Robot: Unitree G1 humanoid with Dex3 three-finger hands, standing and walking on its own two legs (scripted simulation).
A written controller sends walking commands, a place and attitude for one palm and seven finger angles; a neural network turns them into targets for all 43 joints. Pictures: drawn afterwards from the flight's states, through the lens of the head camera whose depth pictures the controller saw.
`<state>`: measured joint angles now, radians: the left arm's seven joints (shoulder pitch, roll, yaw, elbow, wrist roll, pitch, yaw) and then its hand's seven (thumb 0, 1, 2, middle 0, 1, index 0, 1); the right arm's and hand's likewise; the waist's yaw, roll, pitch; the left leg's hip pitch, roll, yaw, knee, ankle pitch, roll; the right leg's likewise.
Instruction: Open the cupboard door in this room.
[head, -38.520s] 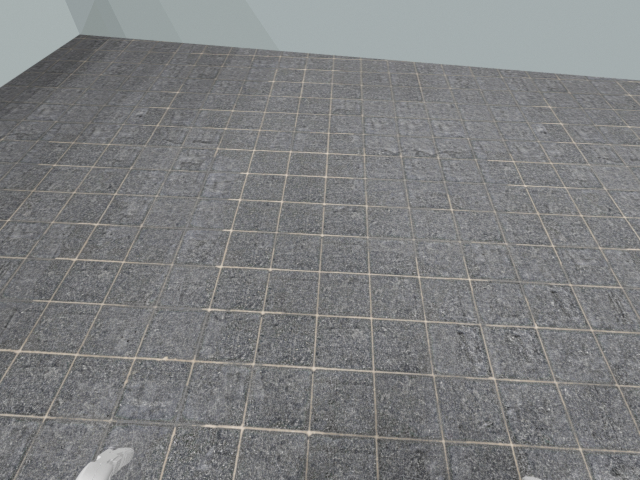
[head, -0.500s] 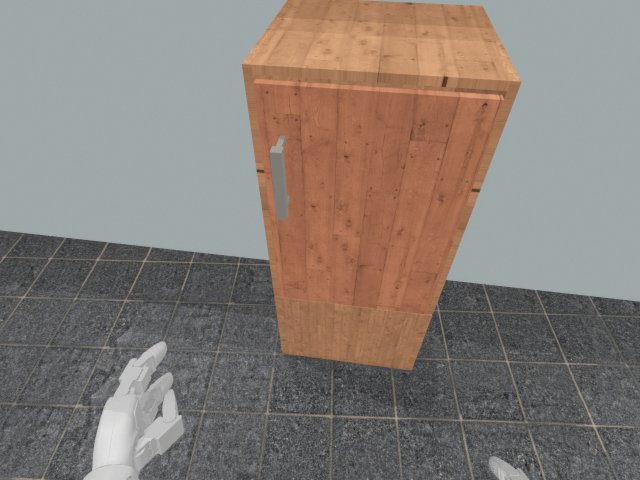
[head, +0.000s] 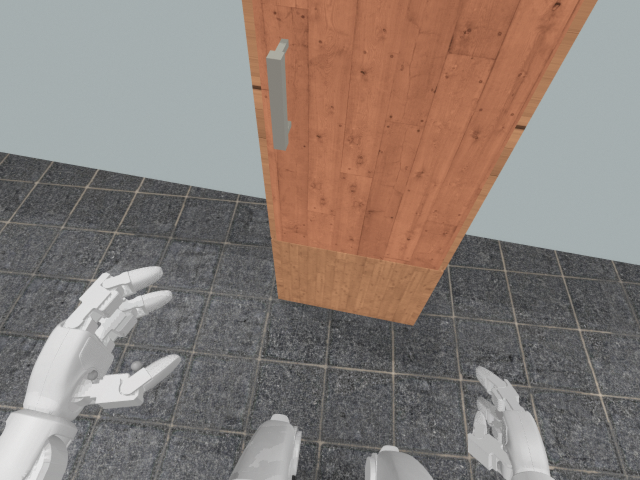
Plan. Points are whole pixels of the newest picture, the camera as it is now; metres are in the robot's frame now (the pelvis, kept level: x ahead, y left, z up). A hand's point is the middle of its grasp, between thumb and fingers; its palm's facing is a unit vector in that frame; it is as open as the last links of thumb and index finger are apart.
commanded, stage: raise the hand with hooked fingers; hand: left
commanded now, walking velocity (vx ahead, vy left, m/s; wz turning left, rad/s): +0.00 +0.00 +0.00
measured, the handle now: (282, 97) +0.62 +0.13 +0.11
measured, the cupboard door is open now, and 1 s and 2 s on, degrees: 0 0 0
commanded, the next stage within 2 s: move the hooked fingers beside the handle in 1.42 s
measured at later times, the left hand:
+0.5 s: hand (104, 305) +0.26 +0.26 +0.10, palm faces -0.09 -0.99 -0.08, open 13.1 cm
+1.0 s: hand (80, 246) +0.32 +0.29 +0.13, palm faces -0.07 -1.00 -0.04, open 14.0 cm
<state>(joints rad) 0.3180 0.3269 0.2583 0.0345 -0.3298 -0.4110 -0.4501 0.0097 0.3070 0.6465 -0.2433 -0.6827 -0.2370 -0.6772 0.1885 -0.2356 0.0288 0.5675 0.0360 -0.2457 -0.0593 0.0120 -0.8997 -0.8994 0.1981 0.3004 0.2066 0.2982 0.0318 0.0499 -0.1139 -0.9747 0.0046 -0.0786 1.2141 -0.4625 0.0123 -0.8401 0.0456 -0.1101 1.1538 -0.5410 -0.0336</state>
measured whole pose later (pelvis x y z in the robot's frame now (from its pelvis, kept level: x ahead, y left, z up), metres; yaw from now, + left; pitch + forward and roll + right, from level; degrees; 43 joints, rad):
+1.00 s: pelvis +0.02 +0.02 +0.05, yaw -1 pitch +10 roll -4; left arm -0.05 0.48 0.42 0.40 -0.37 -0.19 -0.57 -0.01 -0.50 0.30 -0.30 -1.20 -0.30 -1.19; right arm 0.30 -0.28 0.05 0.53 0.05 -0.17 -0.07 0.01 -0.90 -0.90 0.20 0.30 0.21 0.30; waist -0.01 0.03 -0.10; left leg -0.74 0.00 -0.02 0.96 -0.39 0.05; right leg -0.62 0.03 -0.05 0.89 -0.44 0.00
